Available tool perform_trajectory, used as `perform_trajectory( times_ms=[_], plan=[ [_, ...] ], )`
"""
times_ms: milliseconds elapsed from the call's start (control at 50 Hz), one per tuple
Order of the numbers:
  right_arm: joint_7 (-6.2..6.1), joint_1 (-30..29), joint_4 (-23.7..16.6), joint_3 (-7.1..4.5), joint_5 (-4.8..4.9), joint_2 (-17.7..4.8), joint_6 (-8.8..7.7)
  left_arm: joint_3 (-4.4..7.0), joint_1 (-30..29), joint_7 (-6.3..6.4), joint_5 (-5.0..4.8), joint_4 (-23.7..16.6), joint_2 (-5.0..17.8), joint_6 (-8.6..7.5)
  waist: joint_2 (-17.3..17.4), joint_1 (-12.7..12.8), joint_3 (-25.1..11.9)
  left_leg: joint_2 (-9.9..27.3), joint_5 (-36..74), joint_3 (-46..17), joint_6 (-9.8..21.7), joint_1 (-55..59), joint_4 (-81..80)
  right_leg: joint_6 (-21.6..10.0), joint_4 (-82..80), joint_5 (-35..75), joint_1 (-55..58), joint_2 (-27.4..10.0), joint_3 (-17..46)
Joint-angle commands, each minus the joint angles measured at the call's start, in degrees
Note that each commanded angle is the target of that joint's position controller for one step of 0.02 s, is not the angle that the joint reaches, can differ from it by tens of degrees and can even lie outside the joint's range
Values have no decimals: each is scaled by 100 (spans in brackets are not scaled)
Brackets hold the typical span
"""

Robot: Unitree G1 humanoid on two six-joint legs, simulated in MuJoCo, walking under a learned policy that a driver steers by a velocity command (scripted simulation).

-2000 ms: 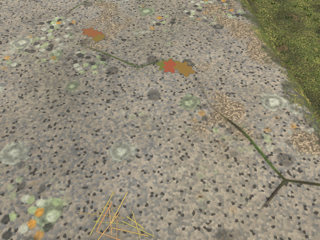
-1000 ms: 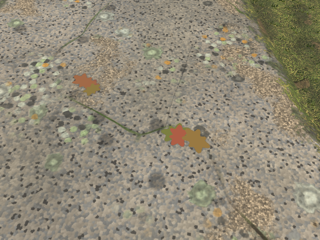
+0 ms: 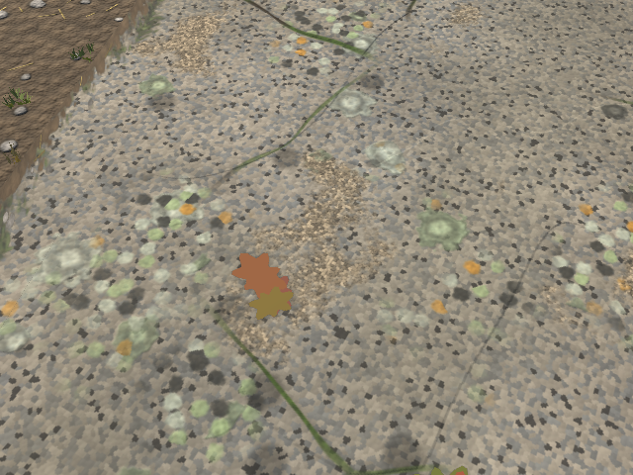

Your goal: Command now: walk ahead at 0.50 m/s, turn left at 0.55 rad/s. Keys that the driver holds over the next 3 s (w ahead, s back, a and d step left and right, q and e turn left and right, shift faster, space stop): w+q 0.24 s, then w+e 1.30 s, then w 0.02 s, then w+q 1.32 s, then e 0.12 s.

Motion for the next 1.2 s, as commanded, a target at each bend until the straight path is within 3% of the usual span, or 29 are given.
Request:
perform_trajectory(
  times_ms=[20, 40, 60, 80, 160, 260, 380, 420, 460, 480, 500, 520, 540, 560, 580, 620, 660, 780, 860, 920, 940, 960, 980, 1000, 1020, 1040, 1060, 1100, 1200],
  plan=[
    [-73, 1938, 50, -333, -104, -1211, -112, 29, -704, -150, -272, -962, 669, -553, 599, -863, -1800, 1926, -705, -4531, 1570, 5084, -2175, -262, 3136, -117, -4412, 417, 1488],
    [-77, 1589, 1, -275, -72, -1001, -168, 9, -816, -138, -242, -980, 637, -626, 251, -647, -1282, 1693, -206, -3753, 1356, 4286, -2123, -376, 2671, 396, -4324, 148, 1470],
    [-78, 1128, -100, -209, -61, -780, -187, 49, -808, -90, -75, -898, 674, -627, -32, -378, -926, 1455, 384, -3149, 1192, 3394, -2152, -359, 2155, 702, -3910, -52, 1461],
    [-98, 850, -212, -150, -111, -629, -201, 110, -692, -75, 5, -868, 768, -558, 49, -155, -826, 1303, 898, -2787, 1128, 2784, -2249, -326, 1826, 903, -3430, -187, 1504],
    [-235, 967, -260, -190, -76, -875, -220, 92, -846, -54, 117, -1008, 550, -307, 47, -13, -534, 1038, 1644, -2183, 1094, 1868, -2550, 3, 700, 1462, -3113, -160, 1315],
    [-348, 1330, -191, -185, -51, -893, -148, -26, -1774, -135, 73, -1291, 308, -323, 379, -382, -344, 585, 1074, -1620, 643, 1572, -2484, 100, -1446, 3377, -2742, 229, 1155],
    [-336, 1913, 125, -136, -113, -863, -137, -59, -2300, -336, -10, -1506, 491, -430, 503, -696, -115, 1260, 1388, -1850, 534, 2949, -2101, -367, -2086, 3161, -3248, 233, 1054],
    [-362, 1865, 149, -155, -134, -953, -93, -33, -2073, -386, -31, -1490, 597, -447, 583, -538, -175, 1371, 2469, -1735, 404, 3380, -1777, -602, -2172, 2586, -3113, 337, 935],
    [-382, 1584, 73, -132, -146, -986, -53, 117, -948, -386, -9, -1185, 877, -446, 567, 86, -909, 1051, 4474, -1266, 193, 3330, -545, -928, -2302, 2670, -1554, 672, 687],
    [-399, 1475, -46, -62, -204, -880, -57, 187, 10, -376, 41, -998, 1118, -426, 258, 501, -1628, 821, 3790, -1048, 23, 2500, 795, -1281, -2094, 3036, -1, 73, 1474],
    [-359, 2127, -144, 55, -205, -480, -163, 327, 614, -383, 60, -923, 1612, -378, -1143, 316, -2369, -94, 1015, -626, -503, 298, 3021, -2258, -2310, 2410, 2121, -1159, 3998],
    [-307, 1987, -166, 96, -203, -557, -283, 232, 704, -412, -113, -811, 1230, -326, -1490, 385, -2363, -348, -2018, -1024, -574, -953, 3692, -2410, -3194, 1263, 2630, -1430, 5499],
    [-244, 1416, -324, 33, -50, -866, -386, 147, 328, -377, -145, -918, 951, -289, -996, 441, -1448, 24, -1734, -1220, -503, -1576, 3939, -2113, -3323, 604, 2049, -1310, 4977],
    [-223, 958, -433, 56, -24, -861, -455, 109, 11, -347, -51, -1052, 846, -246, -405, 389, -927, 244, -1314, -1100, -453, -1540, 3696, -1939, -3439, 824, 1218, -1086, 4345],
    [-227, 755, -491, 42, -128, -818, -488, 66, -200, -340, -4, -1101, 746, -222, -52, 216, -496, 403, -1062, -1016, -473, -1392, 3188, -1869, -3571, 1352, 446, -874, 3896],
    [-261, 890, -524, 8, -259, -744, -453, 18, -333, -301, 37, -1178, 664, -222, -256, -81, -470, 585, -806, -964, -579, -795, 2476, -1819, -3736, 2295, -226, -566, 3430],
    [-295, 910, -568, 32, -269, -616, -384, 53, -271, -244, -9, -1193, 766, -214, -411, -154, -492, 591, -733, -830, -744, -651, 1939, -1862, -3809, 2871, -554, -451, 3094],
    [-269, -285, -912, 155, -210, -339, -398, 164, 285, -73, -122, -1104, 1000, -91, -478, 245, -392, 180, 1338, -672, -1000, 65, -326, -1466, -3697, 2983, -1137, 12, 2484],
    [-180, -689, -1069, 101, -116, -516, -478, 162, 648, -29, -149, -1058, 934, 31, -553, 331, -399, 21, 1173, -841, -934, 269, -990, -1350, -3212, 2553, -588, -175, 3057],
    [-173, -165, -963, -17, -95, -747, -563, 174, 480, -11, -120, -1157, 912, 84, -741, -58, -543, 40, 734, -802, -649, 1096, -1417, -1155, -2584, 2758, -417, -183, 3370],
    [-215, 411, -862, -102, -159, -931, -587, 115, 394, -29, -86, -1238, 738, 68, -687, -356, -955, 315, 726, -935, -424, 2095, -1410, -980, -1882, 2956, -686, 81, 3166],
    [-276, 1353, -786, -197, -243, -1289, -582, -5, 360, -48, 20, -1389, 408, 35, -68, -744, -1776, 1340, 502, -1875, -29, 3585, -1236, -760, -292, 2117, -1447, 450, 2636],
    [-247, 1754, -562, -290, -271, -1678, -482, -122, 1228, -58, -129, -1559, 82, -32, 1859, -346, -2412, 2580, -399, -4414, 933, 5197, -1612, -445, 1417, -544, -3399, 1114, 1922],
    [-227, 1671, -620, -189, -162, -1137, -440, -22, 1164, -40, -211, -1406, 689, -34, 1329, -476, -2019, 2596, -1551, -4795, 875, 4937, -1854, -370, 2176, -450, -4118, 592, 2004],
    [-248, 1446, -666, -91, -154, -788, -411, 67, 530, -45, -173, -1472, 987, 0, 724, -633, -1266, 2289, -1445, -3839, 603, 4256, -1943, -324, 2368, 104, -4279, 414, 1917],
    [-244, 1171, -672, -38, -202, -703, -382, 77, 222, -42, -113, -1540, 931, 29, 342, -532, -843, 2021, -749, -3106, 453, 3551, -2064, -273, 2279, 529, -4110, 234, 1754],
    [-237, 983, -625, 0, -222, -590, -360, 93, 37, -63, -61, -1624, 866, 36, 364, -420, -531, 1807, -217, -2624, 409, 3038, -2214, -244, 2031, 793, -4017, 101, 1730],
    [-235, 842, -559, 25, -246, -514, -381, 82, 66, -132, -132, -1695, 646, 98, 629, -220, -351, 1565, 261, -1910, 352, 2443, -2527, -229, 1774, 1020, -3668, -96, 1622],
    [-246, 869, -319, -92, -206, -838, -428, -4, -354, -201, -77, -1940, 397, 163, 384, -184, -270, 1638, 1261, -919, 506, 2364, -2861, -88, 827, 1873, -3852, -238, 1502]
  ],
)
